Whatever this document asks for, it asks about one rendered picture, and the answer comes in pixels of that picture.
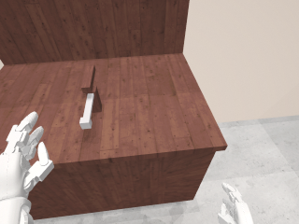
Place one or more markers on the tap lever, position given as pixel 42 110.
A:
pixel 86 122

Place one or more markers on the robot right hand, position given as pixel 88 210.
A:
pixel 239 211

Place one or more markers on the robot left hand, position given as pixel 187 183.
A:
pixel 14 161

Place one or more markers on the left robot forearm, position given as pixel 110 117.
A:
pixel 15 210

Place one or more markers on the counter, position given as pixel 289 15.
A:
pixel 153 135

